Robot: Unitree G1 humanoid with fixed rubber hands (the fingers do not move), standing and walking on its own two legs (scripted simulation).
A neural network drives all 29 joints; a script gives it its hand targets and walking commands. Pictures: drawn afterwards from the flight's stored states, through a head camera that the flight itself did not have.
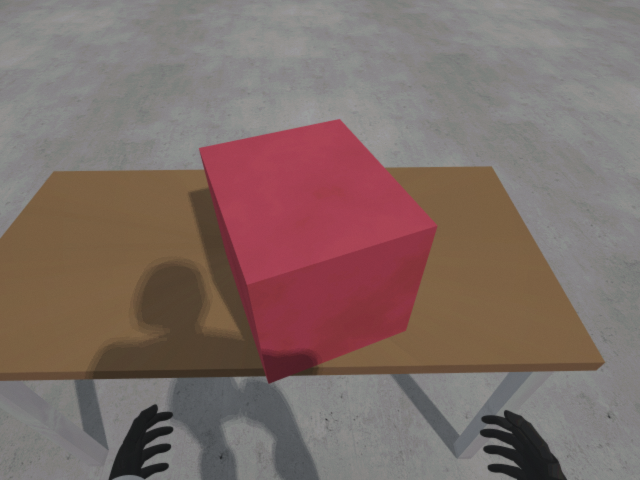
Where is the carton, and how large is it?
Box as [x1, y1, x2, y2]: [199, 119, 437, 383]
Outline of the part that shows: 339,119 199,148 227,258 268,383 405,330 437,225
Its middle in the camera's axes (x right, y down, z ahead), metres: -0.02 +0.00 +0.65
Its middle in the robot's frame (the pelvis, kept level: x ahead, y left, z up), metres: +0.50 +0.03 +0.01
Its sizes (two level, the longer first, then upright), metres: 0.303 0.252 0.254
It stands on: a table, 0.65 m high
